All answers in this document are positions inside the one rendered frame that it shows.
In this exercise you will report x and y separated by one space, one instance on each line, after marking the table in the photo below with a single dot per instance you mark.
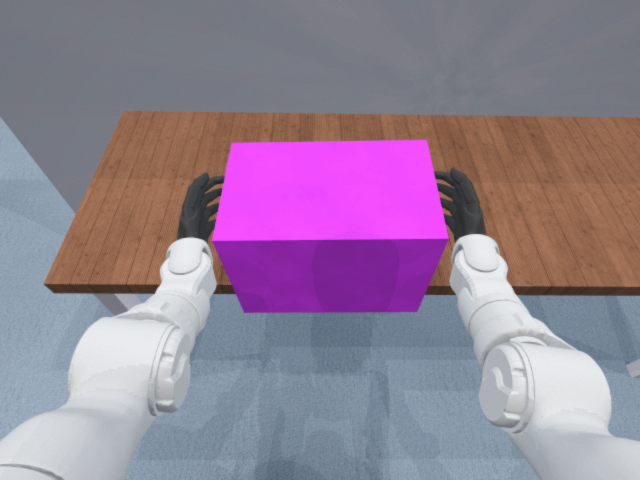
560 195

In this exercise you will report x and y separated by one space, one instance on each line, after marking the robot right hand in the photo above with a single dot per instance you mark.
467 215

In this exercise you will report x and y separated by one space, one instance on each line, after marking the robot left hand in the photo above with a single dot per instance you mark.
195 214

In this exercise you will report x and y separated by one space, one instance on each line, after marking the robot right upper arm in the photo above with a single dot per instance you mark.
553 403

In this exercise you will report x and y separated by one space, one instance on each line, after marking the robot left upper arm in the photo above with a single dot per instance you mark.
126 373

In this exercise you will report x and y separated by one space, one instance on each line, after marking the robot right forearm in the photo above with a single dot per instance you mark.
490 310

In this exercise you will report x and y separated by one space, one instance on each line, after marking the carton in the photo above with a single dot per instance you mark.
332 226

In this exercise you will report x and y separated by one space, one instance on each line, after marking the robot left forearm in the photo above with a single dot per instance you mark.
183 298

